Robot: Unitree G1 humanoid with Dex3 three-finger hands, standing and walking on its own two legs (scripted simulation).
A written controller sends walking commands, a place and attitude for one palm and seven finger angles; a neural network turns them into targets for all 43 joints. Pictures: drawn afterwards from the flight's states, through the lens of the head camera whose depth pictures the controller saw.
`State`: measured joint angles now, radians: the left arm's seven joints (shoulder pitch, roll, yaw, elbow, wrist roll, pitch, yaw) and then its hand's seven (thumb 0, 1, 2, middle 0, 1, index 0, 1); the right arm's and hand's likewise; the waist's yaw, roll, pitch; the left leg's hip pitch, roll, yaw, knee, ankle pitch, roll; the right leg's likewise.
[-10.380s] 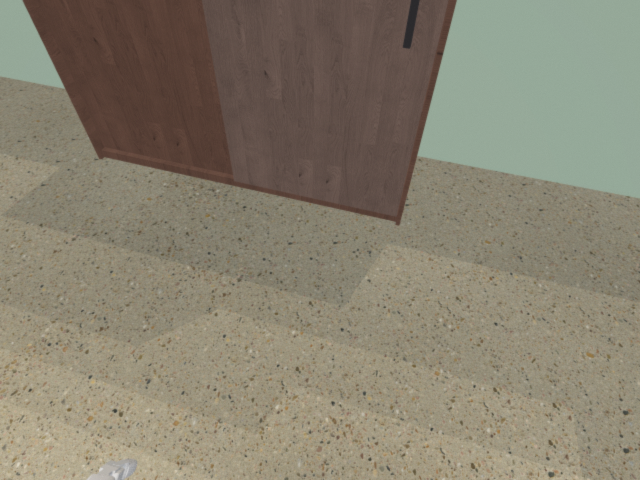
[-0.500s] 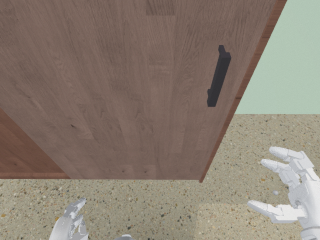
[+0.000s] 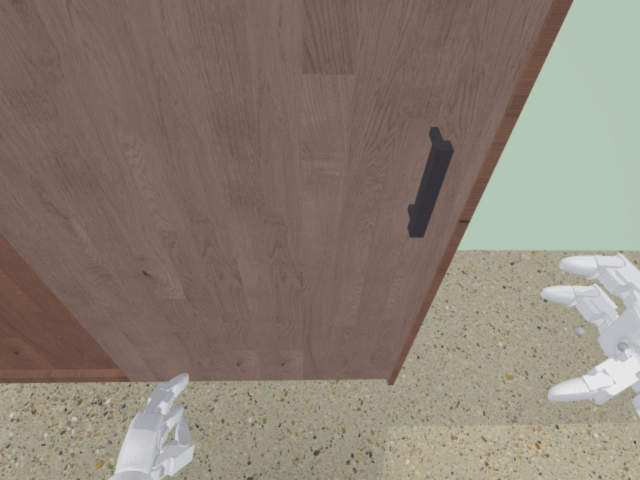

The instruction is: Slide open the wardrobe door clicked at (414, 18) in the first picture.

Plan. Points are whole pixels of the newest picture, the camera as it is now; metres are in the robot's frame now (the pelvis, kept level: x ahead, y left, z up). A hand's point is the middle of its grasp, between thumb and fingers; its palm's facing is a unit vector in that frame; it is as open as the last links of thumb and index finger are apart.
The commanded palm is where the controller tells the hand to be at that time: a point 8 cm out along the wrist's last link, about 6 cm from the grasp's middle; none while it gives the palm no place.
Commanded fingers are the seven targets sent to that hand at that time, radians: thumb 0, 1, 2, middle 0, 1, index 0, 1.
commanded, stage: raise the hand with hooked fingers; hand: right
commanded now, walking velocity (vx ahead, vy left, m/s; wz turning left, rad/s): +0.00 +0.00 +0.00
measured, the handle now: (425, 184) +0.49 -0.14 +0.11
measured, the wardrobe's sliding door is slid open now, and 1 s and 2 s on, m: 0.00 0.00 0.00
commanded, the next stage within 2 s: move the hooked fingers beside the handle in 0.58 s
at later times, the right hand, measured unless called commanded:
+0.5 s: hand (579, 316) +0.27 -0.26 +0.13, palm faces +0.08 +0.99 -0.07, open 13.9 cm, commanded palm +0.23 -0.30 +0.13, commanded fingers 0.00 0.50 -0.30 0.30 1.20 0.30 1.20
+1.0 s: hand (558, 296) +0.29 -0.25 +0.13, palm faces +0.00 +1.00 -0.05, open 14.0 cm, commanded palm +0.27 -0.29 +0.13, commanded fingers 0.00 0.50 -0.30 0.30 1.20 0.30 1.20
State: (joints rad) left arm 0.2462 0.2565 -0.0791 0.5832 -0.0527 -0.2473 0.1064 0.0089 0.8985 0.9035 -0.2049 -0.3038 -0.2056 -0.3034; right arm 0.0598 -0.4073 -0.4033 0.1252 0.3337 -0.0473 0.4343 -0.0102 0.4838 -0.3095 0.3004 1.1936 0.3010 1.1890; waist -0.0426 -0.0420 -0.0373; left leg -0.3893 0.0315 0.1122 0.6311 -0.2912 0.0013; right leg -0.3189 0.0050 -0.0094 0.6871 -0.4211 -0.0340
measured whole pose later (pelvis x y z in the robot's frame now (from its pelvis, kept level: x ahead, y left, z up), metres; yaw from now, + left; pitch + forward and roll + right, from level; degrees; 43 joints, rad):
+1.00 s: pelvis -0.01 +0.01 +0.00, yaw +1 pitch +2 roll +1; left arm 0.26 0.28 -0.06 0.62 -0.07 -0.25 0.13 0.01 0.90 0.90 -0.20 -0.30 -0.20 -0.30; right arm -0.15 -0.42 -0.41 0.35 0.32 -0.08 0.47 -0.01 0.50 -0.30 0.30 1.20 0.30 1.20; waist -0.02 -0.03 -0.02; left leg -0.37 0.02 0.10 0.59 -0.25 0.02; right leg -0.29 0.00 -0.02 0.63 -0.38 -0.02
